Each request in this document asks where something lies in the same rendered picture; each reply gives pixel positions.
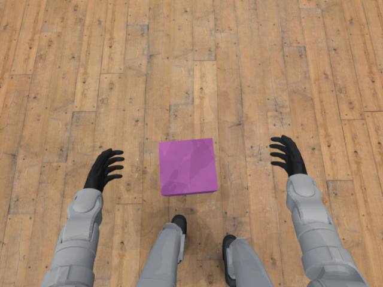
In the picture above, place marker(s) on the robot left foot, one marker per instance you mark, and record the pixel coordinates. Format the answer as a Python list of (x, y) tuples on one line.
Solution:
[(180, 220)]

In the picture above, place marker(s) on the right robot hand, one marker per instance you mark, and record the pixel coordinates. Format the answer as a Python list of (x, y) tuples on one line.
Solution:
[(294, 161)]

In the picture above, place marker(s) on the robot left forearm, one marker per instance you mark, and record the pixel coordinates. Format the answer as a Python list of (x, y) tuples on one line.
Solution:
[(75, 253)]

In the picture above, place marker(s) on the left robot hand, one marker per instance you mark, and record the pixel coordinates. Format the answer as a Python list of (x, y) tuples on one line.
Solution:
[(97, 177)]

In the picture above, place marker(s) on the robot right forearm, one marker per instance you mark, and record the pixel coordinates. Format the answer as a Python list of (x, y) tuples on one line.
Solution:
[(324, 255)]

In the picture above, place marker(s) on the robot right foot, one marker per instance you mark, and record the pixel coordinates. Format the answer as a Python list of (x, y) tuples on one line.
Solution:
[(226, 242)]

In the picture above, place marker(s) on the carton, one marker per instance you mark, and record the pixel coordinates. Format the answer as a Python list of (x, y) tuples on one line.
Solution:
[(187, 167)]

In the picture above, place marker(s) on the robot foot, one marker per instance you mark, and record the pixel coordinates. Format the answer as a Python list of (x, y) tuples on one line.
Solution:
[(226, 242), (180, 220)]

